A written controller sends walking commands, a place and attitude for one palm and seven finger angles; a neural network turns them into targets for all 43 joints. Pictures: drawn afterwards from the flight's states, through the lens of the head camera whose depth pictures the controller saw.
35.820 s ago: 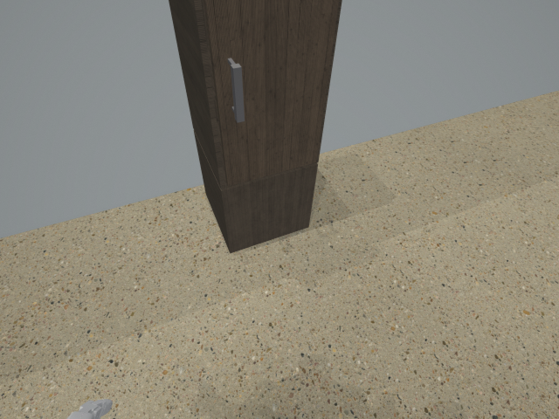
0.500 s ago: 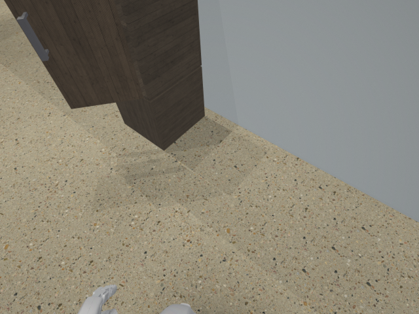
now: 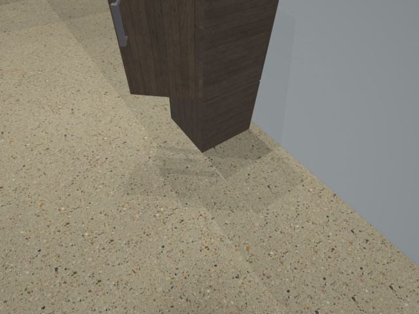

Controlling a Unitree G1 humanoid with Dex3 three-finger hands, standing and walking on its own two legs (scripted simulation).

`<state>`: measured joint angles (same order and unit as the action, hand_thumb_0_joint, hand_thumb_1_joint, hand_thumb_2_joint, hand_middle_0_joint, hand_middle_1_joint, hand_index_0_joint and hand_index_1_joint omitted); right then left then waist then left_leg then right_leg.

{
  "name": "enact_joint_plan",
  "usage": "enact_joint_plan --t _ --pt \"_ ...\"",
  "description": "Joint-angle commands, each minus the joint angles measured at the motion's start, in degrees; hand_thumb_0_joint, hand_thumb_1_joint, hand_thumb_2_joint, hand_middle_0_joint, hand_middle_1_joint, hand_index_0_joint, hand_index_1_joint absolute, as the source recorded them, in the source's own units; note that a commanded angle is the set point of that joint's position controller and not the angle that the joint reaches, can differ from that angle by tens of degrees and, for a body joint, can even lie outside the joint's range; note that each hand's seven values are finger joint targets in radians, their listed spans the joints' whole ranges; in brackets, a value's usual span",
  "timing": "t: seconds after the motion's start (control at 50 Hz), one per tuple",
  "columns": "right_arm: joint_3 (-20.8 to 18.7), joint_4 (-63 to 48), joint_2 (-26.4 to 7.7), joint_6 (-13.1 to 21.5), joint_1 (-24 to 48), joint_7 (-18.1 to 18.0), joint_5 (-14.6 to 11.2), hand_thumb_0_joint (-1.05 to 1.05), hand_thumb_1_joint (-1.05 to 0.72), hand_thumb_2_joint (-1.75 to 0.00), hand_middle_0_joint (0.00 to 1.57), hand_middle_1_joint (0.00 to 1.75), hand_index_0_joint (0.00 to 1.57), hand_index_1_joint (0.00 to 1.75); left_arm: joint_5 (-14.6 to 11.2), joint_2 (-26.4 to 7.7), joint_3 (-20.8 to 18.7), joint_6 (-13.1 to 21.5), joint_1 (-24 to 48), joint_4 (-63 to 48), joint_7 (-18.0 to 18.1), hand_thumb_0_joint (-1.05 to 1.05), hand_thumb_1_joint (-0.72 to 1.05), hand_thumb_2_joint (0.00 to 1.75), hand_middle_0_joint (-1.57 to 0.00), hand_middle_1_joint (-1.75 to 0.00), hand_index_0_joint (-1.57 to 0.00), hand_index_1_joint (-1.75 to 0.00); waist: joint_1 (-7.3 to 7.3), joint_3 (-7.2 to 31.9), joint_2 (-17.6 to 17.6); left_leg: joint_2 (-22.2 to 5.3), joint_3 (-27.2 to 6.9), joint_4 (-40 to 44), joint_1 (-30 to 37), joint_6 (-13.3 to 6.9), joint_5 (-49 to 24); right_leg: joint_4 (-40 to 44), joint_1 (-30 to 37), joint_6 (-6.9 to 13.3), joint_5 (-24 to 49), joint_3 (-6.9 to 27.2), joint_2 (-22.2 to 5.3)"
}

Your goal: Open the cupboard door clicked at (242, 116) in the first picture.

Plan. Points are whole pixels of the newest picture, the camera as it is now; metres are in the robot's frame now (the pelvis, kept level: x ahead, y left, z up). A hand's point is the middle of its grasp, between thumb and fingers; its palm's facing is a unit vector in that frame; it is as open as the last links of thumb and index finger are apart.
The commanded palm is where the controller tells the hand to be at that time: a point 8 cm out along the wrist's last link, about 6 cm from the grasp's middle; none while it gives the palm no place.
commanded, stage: take the last steps up to it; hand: left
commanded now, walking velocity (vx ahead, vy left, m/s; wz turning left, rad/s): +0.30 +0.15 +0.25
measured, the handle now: (120, 23) +1.07 +0.45 +0.02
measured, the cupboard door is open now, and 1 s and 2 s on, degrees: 51 51 51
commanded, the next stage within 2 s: come to a stop and stand still in 1.30 s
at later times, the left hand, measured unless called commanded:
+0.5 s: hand out of the picture +0.03 +0.20 -0.18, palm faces +0.25 -0.96 -0.16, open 7.4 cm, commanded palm none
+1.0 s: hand (114, 187) +0.43 +0.31 -0.15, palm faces +0.06 -0.98 -0.21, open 7.4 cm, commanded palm none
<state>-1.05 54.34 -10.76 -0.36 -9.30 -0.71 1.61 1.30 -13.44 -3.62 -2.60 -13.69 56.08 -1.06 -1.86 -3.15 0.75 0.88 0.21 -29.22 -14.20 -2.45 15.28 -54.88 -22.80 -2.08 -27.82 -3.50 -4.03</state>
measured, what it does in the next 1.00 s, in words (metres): walks ahead: right foot, then left foot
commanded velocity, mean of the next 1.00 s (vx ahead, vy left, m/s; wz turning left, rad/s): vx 0.30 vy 0.11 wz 0.03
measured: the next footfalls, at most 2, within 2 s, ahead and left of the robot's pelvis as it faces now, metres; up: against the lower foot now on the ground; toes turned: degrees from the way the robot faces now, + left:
right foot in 0.12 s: +0.06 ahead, -0.14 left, +0.00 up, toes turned -3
left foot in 0.52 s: +0.24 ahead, +0.20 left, +0.00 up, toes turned +15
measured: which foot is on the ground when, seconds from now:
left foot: down 0.00-0.12, up 0.14-0.50, down 0.52-1.00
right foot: up 0.00-0.10, down 0.12-0.52, up 0.54-0.98, down 1.00-1.00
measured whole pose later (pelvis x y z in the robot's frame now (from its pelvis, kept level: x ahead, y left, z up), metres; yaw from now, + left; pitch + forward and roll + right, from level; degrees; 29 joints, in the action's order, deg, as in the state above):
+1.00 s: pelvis +0.31 +0.12 -0.01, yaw +4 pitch +0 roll +2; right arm -1.1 63.4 -9.6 2.5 -23.1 -0.6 1.5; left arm 1.7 -10.0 -2.8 1.7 -5.7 53.9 -1.5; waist 1.6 -2.0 -0.3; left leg 1.6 10.9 -26.6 -3.0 -2.3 23.2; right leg -33.8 -21.3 1.8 -12.1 -6.2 -3.6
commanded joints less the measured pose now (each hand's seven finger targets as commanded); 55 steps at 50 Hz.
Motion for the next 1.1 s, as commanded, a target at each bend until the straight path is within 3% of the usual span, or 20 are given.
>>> enact_joint_plan --t 0.0,0.06,0.08,0.1,0.12,0.18,0.24,0.42,0.46,0.48,0.5,0.52,0.56,0.64,0.88,0.94,0.96,0.98,1.0,1.08 --pt "-3.3 -1.6 -11.6 1.0 -3.7 -0.3 0.1 0.00 -0.90 -0.90 0.20 0.30 0.20 0.30 0.0 -2.3 -0.5 2.6 2.7 -5.5 -0.3 0.00 0.90 0.90 -0.20 -0.30 -0.20 -0.30 2.41 2.0 -9.9 -12.1 -14.2 14.1 1.6 -8.0 6.7 10.5 0.6 0.4 1.1 -1.9 1.0" --pt "-3.3 -1.8 -11.0 0.6 -1.1 0.1 -0.4 0.00 -0.90 -0.90 0.20 0.30 0.20 0.30 0.1 -3.0 -1.1 3.4 -5.6 -2.7 -0.2 0.00 0.90 0.90 -0.20 -0.30 -0.20 -0.30 -1.77 1.8 -5.8 -7.9 -11.1 7.7 -9.3 -5.1 14.1 24.3 17.4 0.5 8.0 -3.3 2.6" --pt "-3.1 -2.3 -8.5 0.7 -0.4 0.3 -0.8 0.00 -0.90 -0.90 0.20 0.30 0.20 0.30 0.5 -5.2 -1.9 3.9 -9.9 -1.4 0.2 0.00 0.90 0.90 -0.20 -0.30 -0.20 -0.30 -4.10 1.5 1.4 -3.1 -6.8 -1.5 -17.8 -2.5 16.4 32.1 26.1 1.5 3.1 2.7 -2.1" --pt "-2.4 -4.0 -4.5 0.8 0.3 0.7 -1.3 0.00 -0.90 -0.90 0.20 0.30 0.20 0.30 1.1 -10.9 -3.1 4.3 -13.7 -0.7 1.0 0.00 0.90 0.90 -0.20 -0.30 -0.20 -0.30 -6.10 0.8 19.4 2.9 1.2 -18.1 -29.2 1.2 18.6 43.0 31.6 6.7 -9.6 23.9 -18.7" --pt "-2.9 -5.9 -8.0 0.6 4.4 1.3 -0.2 0.00 -0.90 -0.90 0.20 0.30 0.20 0.30 0.4 -12.5 -3.1 4.5 -14.7 -1.0 1.5 0.00 0.90 0.90 -0.20 -0.30 -0.20 -0.30 -6.58 -2.6 16.0 0.1 -2.8 -30.9 -30.7 2.0 18.2 50.3 22.8 11.3 -17.0 36.0 -26.9" --pt "-3.7 -3.7 -7.4 -0.2 3.0 2.4 0.2 0.00 -0.90 -0.90 0.20 0.30 0.20 0.30 0.2 -7.1 -1.8 5.5 -5.6 -2.6 1.9 0.00 0.90 0.90 -0.20 -0.30 -0.20 -0.30 -0.43 -6.4 9.7 -5.3 -4.7 -38.0 -27.9 3.2 3.8 49.6 12.4 9.1 -9.6 23.1 -21.0" --pt "-3.0 -2.2 -4.6 -0.5 0.9 3.2 -0.1 0.00 -0.90 -0.90 0.20 0.30 0.20 0.30 -0.2 -4.8 -1.0 6.8 -6.5 -1.1 1.6 0.00 0.90 0.90 -0.20 -0.30 -0.20 -0.30 0.69 -4.5 10.2 -5.4 -0.5 -33.2 -25.3 5.1 -3.3 46.8 15.4 6.3 14.6 6.0 -15.3" --pt "-1.7 -3.1 -2.2 1.5 4.1 4.0 -0.8 0.00 -0.90 -0.90 0.20 0.30 0.20 0.30 0.6 -7.5 -1.7 6.5 -10.4 3.7 1.8 0.00 0.90 0.90 -0.20 -0.30 -0.20 -0.30 -0.80 -0.7 10.9 -2.9 6.8 -6.3 -11.1 3.2 -1.5 37.7 19.5 5.7 32.5 -2.0 -16.2" --pt "-2.4 -0.1 -5.1 2.2 -6.2 3.2 -0.2 0.00 -0.90 -0.90 0.20 0.30 0.20 0.30 0.3 -7.2 -1.7 6.2 -8.3 3.6 1.5 0.00 0.90 0.90 -0.20 -0.30 -0.20 -0.30 4.51 2.8 7.0 -0.4 8.8 -0.1 5.9 1.9 -3.4 25.5 12.3 3.9 34.2 -5.8 -13.0" --pt "-3.7 2.3 -10.5 2.5 -15.5 2.3 0.3 0.00 -0.90 -0.90 0.20 0.30 0.20 0.30 0.1 -4.5 -1.2 5.9 -9.2 2.9 1.2 0.00 0.90 0.90 -0.20 -0.30 -0.20 -0.30 8.21 8.8 -4.2 -6.0 2.7 0.7 18.6 0.1 -1.5 11.0 5.0 2.3 24.4 -8.5 -9.4" --pt "-5.3 3.8 -16.6 2.8 -22.5 1.3 0.6 0.00 -0.90 -0.90 0.20 0.30 0.20 0.30 -0.5 -0.9 -0.5 5.5 -10.4 1.0 0.8 0.00 0.90 0.90 -0.20 -0.30 -0.20 -0.30 9.60 14.3 -21.2 -20.5 -20.3 7.6 26.3 -5.4 -0.3 -7.6 -8.2 0.0 -7.1 -8.8 -0.1" --pt "-5.4 4.3 -17.3 2.1 -23.1 0.2 0.0 0.00 -0.90 -0.90 0.20 0.30 0.20 0.30 -0.4 -0.9 -0.2 5.0 -5.7 -0.7 1.2 0.00 0.90 0.90 -0.20 -0.30 -0.20 -0.30 9.97 14.4 -18.7 -23.1 -23.8 13.9 23.5 -8.1 3.8 -17.3 -12.3 1.9 -8.3 -0.9 0.0" --pt "-3.9 2.0 -12.9 2.6 -14.4 -0.2 0.1 0.00 -0.90 -0.90 0.20 0.30 0.20 0.30 -0.4 -0.1 0.2 5.2 -0.9 -1.5 1.0 0.00 0.90 0.90 -0.20 -0.30 -0.20 -0.30 6.64 7.5 -10.2 -22.3 -20.4 14.5 13.3 -9.0 3.6 -23.9 -16.6 3.0 0.4 1.6 -4.0" --pt "-2.0 1.5 -6.6 4.3 -8.9 -0.7 0.0 0.00 -0.90 -0.90 0.20 0.30 0.20 0.30 0.2 1.3 -0.1 3.7 -4.1 0.9 0.4 0.00 0.90 0.90 -0.20 -0.30 -0.20 -0.30 1.57 1.1 -6.8 -17.4 -7.3 18.3 1.3 -7.1 -4.7 -15.5 -10.4 2.4 8.5 1.8 -4.9" --pt "-1.9 5.3 -6.7 4.5 -14.3 -0.2 0.4 0.00 -0.90 -0.90 0.20 0.30 0.20 0.30 0.3 0.7 0.3 3.9 7.9 -4.9 -0.1 0.00 0.90 0.90 -0.20 -0.30 -0.20 -0.30 2.52 -0.8 -2.2 -16.1 -0.3 16.4 8.8 -8.3 -17.8 15.9 -2.8 2.8 14.0 -2.0 -0.9" --pt "-1.4 6.2 -6.2 4.2 -14.1 -0.2 -0.1 0.00 -0.90 -0.90 0.20 0.30 0.20 0.30 0.4 -1.5 -0.4 4.6 0.3 -2.7 0.0 0.00 0.90 0.90 -0.20 -0.30 -0.20 -0.30 -1.11 2.2 -0.2 -11.3 4.0 2.8 4.7 -3.9 -22.0 25.7 14.1 4.4 18.4 -3.1 1.3" --pt "-1.4 5.5 -5.3 4.4 -13.1 0.1 -0.7 0.00 -0.90 -0.90 0.20 0.30 0.20 0.30 0.7 -5.1 -1.5 5.4 -7.4 -0.6 0.5 0.00 0.90 0.90 -0.20 -0.30 -0.20 -0.30 -4.30 5.9 5.9 -7.1 6.9 -9.0 -5.2 -1.4 -17.1 27.4 27.4 7.4 20.2 6.5 -5.3" --pt "-1.4 3.8 -3.9 4.5 -13.6 0.4 -1.0 0.00 -0.90 -0.90 0.20 0.30 0.20 0.30 0.5 -10.7 -3.0 5.7 -15.0 1.5 0.9 0.00 0.90 0.90 -0.20 -0.30 -0.20 -0.30 -5.85 9.8 16.7 0.5 9.9 -25.8 -19.5 1.9 8.9 34.1 39.6 14.6 26.7 27.3 -20.5" --pt "-1.8 3.1 -6.0 4.0 -11.0 0.3 -0.8 0.00 -0.90 -0.90 0.20 0.30 0.20 0.30 -0.5 -11.6 -3.0 5.6 -15.4 1.4 1.3 0.00 0.90 0.90 -0.20 -0.30 -0.20 -0.30 -5.70 8.6 10.7 -1.4 3.1 -36.9 -22.4 2.1 18.6 38.8 35.2 18.5 26.3 31.8 -25.3" --pt "-1.6 4.2 -2.2 2.3 -8.2 0.8 -0.4 0.00 -0.90 -0.90 0.20 0.30 0.20 0.30 -0.7 -2.5 -0.5 6.5 -3.7 -1.0 1.9 0.00 0.90 0.90 -0.20 -0.30 -0.20 -0.30 0.83 0.6 4.9 -7.0 -0.5 -33.4 -18.6 3.7 4.2 41.8 16.7 11.7 34.0 10.2 -15.3"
